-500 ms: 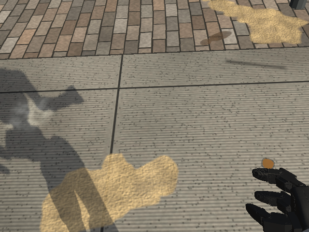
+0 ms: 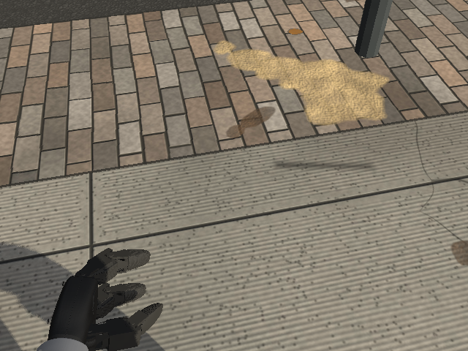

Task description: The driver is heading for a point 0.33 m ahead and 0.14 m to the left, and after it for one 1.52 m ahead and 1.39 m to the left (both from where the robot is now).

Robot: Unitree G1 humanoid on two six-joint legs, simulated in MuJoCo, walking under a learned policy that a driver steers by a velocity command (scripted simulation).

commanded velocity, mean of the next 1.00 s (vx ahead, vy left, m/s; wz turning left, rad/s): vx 1.00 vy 0.00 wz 0.92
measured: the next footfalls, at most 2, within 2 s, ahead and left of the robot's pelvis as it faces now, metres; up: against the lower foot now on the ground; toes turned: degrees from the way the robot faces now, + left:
right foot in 0.02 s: +0.17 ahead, -0.15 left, +0.00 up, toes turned +7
left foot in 0.44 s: +0.53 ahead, +0.21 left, +0.00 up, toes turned +29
